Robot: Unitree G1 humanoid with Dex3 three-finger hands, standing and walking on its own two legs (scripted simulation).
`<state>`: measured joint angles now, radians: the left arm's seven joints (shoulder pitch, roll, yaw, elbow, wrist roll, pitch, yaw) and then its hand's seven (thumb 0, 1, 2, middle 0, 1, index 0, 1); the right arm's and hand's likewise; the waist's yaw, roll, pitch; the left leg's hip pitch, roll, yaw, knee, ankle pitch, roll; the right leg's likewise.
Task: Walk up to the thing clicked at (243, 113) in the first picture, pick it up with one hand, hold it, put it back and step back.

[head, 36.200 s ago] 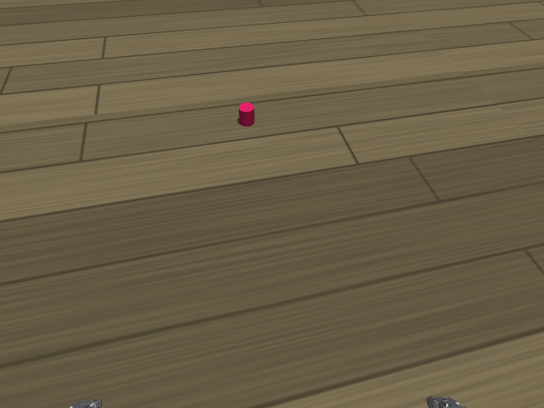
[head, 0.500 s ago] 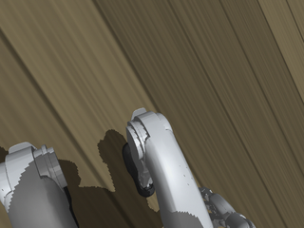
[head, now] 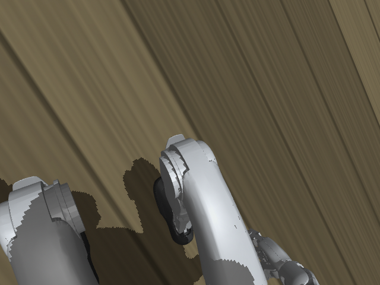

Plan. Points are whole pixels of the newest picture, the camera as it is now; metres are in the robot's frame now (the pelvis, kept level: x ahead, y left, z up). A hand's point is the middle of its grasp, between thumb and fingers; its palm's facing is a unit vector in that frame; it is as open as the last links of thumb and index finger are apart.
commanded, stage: open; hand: left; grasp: from above
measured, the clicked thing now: out of the picture +0.45 +0.33 -0.26
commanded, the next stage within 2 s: withdraw in 0.34 s
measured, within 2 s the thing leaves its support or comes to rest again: neither
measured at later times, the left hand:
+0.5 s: hand out of the picture +0.45 +0.32 -0.22, palm faces -0.45 -0.13 -0.88, open 13.6 cm
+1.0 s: hand out of the picture +0.45 +0.36 -0.06, palm faces -0.45 -0.10 -0.89, open 14.1 cm
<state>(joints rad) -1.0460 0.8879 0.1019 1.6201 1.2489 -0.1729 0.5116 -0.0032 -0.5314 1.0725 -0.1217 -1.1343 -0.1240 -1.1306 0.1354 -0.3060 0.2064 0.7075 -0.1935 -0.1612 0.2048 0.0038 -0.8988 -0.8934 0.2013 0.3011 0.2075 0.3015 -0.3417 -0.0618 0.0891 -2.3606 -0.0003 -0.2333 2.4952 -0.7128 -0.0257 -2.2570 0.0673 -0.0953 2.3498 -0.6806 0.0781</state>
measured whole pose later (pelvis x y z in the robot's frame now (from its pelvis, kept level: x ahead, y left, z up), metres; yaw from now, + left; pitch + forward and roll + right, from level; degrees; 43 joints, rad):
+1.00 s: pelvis +0.00 +0.00 +0.06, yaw +5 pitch +35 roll -9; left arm -1.00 0.78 0.00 1.24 1.11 -0.06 0.12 0.00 -0.53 1.00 -0.10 -1.01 -0.09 -1.01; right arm 0.15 -0.29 0.06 0.66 -0.08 0.01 0.14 0.00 -0.92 -0.90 0.20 0.30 0.21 0.30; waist -0.21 0.04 -0.08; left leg -2.22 0.00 -0.15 2.28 -0.68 -0.01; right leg -2.14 0.03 -0.04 2.18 -0.68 0.06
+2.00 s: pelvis +0.00 +0.00 +0.15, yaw +7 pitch +35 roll -7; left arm -0.49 0.55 0.04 0.66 0.68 0.05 0.02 0.00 0.62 0.84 -0.21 -0.35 -0.21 -0.35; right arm 0.17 -0.28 -0.01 0.60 0.00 0.06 0.07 0.01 -0.91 -0.90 0.20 0.30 0.21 0.30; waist -0.10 0.05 -0.19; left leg -1.96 0.01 -0.11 2.00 -0.65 0.00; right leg -1.88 0.01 -0.02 1.92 -0.65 0.06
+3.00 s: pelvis +0.08 +0.01 +0.40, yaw +14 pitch +11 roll -3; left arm 0.52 0.22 0.04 -0.14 -0.06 0.47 0.02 0.01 0.90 0.90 -0.20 -0.30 -0.21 -0.30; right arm 0.28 -0.22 0.03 0.50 0.02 -0.22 -0.19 0.02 -0.90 -0.90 0.20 0.30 0.21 0.30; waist -0.04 0.06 -0.18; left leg -0.72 0.02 -0.07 1.02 -0.49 -0.01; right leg -0.65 -0.01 -0.04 0.94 -0.48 0.03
